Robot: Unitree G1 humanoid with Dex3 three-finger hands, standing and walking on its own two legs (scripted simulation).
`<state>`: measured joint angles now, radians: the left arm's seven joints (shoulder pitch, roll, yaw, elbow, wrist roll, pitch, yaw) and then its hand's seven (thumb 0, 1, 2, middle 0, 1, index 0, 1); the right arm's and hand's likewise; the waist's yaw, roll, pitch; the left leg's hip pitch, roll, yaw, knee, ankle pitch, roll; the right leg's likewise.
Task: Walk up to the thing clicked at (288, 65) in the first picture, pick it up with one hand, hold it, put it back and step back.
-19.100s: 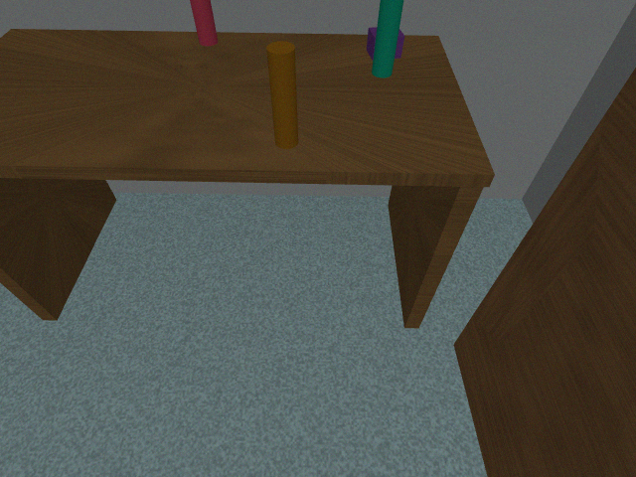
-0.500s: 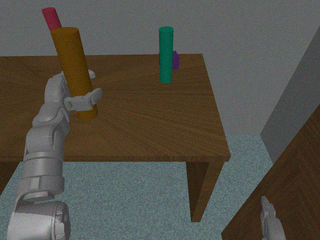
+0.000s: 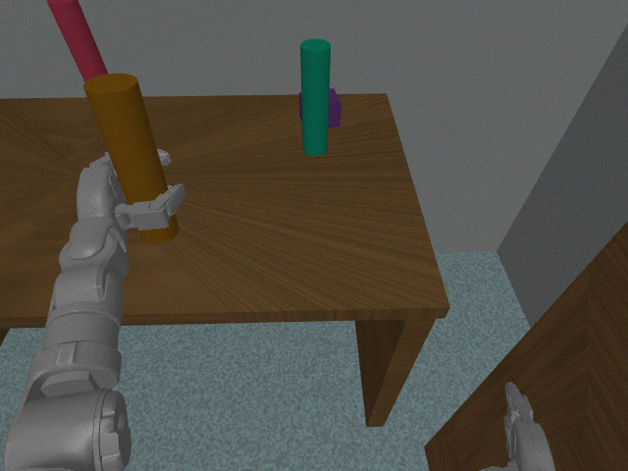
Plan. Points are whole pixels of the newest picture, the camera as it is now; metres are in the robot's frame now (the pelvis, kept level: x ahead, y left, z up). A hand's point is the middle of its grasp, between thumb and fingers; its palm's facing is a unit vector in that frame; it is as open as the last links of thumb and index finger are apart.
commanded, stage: crouch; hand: left
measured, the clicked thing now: (139, 168) +0.42 +0.21 +0.18
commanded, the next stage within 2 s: lower in 0.30 s
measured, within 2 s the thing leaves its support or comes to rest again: rests again in 1.58 s
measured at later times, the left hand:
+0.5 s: hand (160, 198) +0.43 +0.21 +0.12, palm faces +0.16 -0.99 +0.02, open 7.3 cm
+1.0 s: hand (170, 226) +0.44 +0.21 +0.06, palm faces +0.15 -0.99 +0.01, open 7.3 cm
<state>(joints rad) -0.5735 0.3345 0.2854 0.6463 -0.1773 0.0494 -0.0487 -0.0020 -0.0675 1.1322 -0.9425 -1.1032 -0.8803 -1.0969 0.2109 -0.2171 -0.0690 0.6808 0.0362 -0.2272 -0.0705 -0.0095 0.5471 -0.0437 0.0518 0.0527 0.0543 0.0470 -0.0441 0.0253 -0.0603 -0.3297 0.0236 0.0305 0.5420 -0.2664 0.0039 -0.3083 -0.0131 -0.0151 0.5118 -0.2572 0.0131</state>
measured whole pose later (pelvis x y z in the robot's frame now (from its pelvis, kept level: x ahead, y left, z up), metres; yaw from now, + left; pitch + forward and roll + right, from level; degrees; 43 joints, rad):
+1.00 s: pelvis -0.01 +0.01 -0.03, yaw +0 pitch +12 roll -2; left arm -0.65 0.40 0.32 0.92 -0.15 -0.23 -0.10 0.00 -0.06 1.13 -0.94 -1.11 -0.88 -1.10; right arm 0.26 -0.22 -0.04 0.45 0.03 -0.10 -0.03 -0.01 0.51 -0.06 0.05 0.05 0.05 0.05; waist -0.11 0.00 -0.10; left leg -0.65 0.04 0.02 0.82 -0.37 0.01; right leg -0.62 0.00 -0.02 0.77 -0.35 0.02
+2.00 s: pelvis -0.01 +0.00 -0.05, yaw +0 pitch +15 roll -2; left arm -0.63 0.39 0.34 0.92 -0.15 -0.32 -0.12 0.00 -0.19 0.63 -0.88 -0.82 -0.87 -0.81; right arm 0.37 -0.23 -0.03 0.18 0.00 -0.04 0.00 -0.01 0.50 -0.05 0.05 0.05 0.06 0.05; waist -0.11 -0.01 -0.11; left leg -0.77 0.04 0.00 0.95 -0.44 0.01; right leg -0.74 0.00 -0.03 0.90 -0.42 0.01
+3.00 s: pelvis +0.00 +0.01 -0.02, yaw +0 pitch +10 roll -2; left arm -0.73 0.71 0.44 1.00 0.00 -0.02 -0.15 -0.01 -0.55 0.03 -0.06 -0.05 -0.07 -0.04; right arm 0.36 -0.25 -0.01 0.32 0.05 -0.05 -0.03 -0.01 0.56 -0.05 0.06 0.06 0.06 0.05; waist -0.07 0.02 -0.10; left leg -0.55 0.03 0.02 0.75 -0.36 0.01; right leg -0.52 -0.01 -0.02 0.69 -0.34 0.03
